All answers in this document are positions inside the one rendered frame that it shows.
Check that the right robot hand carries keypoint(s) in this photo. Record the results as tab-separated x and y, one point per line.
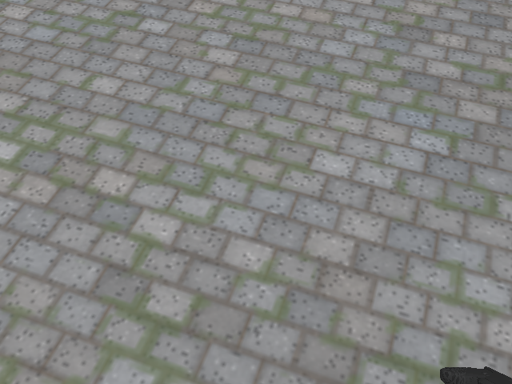
463	375

